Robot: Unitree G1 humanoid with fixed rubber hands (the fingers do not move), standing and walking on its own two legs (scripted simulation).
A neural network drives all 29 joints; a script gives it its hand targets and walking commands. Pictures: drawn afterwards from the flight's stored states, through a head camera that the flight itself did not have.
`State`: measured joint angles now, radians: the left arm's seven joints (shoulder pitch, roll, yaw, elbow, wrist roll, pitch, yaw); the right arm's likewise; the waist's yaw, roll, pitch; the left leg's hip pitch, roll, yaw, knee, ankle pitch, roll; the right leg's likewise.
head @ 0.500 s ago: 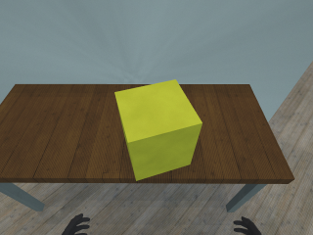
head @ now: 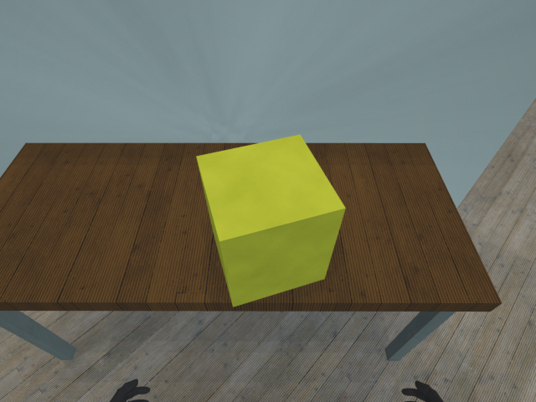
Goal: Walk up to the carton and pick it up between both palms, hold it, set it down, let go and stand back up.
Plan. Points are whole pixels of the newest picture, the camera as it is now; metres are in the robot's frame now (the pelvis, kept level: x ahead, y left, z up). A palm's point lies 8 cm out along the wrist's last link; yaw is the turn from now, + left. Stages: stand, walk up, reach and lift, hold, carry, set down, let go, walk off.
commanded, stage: stand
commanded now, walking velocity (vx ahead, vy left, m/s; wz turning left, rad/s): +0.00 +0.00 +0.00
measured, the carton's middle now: (265, 222) +0.46 +0.02 -0.06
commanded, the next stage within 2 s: walk up in 1.00 s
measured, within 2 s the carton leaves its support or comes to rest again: neither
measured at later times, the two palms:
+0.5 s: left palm out of the picture +0.10 +0.25 -0.10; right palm out of the picture +0.10 -0.24 -0.10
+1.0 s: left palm out of the picture +0.09 +0.25 -0.10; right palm out of the picture +0.08 -0.24 -0.10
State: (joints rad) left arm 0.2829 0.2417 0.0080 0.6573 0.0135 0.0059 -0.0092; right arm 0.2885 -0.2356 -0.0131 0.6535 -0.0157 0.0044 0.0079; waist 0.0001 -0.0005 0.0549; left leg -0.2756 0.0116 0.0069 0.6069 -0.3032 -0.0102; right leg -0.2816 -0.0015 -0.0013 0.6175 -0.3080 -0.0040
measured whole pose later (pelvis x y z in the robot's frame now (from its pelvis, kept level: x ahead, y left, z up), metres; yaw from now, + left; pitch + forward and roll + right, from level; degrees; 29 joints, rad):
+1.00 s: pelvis +0.00 +0.01 +0.00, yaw -1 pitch -2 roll +0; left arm 0.30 0.24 0.00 0.71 0.01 0.00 0.00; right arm 0.30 -0.23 -0.01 0.71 -0.01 0.00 0.00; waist 0.00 0.00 0.04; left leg -0.24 0.01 0.02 0.56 -0.29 0.00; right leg -0.26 0.00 0.02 0.57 -0.29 0.01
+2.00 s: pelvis +0.05 +0.06 +0.01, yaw +0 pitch -2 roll +0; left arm 0.30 0.25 -0.01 0.74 0.01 -0.01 0.02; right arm 0.32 -0.24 0.00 0.75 0.00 0.01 0.00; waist -0.01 -0.01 0.03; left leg -0.19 -0.03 0.07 0.50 -0.29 0.05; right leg -0.22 -0.03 -0.01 0.53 -0.29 0.02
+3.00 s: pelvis +0.03 +0.03 -0.01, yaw +2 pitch -2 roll -1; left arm 0.06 0.27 0.04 0.52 0.01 0.44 0.02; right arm 0.03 -0.20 -0.10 0.88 -0.03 -0.04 0.07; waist -0.01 -0.01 0.13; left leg -0.33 0.03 0.04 0.73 -0.35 0.00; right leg -0.32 0.00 -0.07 0.70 -0.34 -0.03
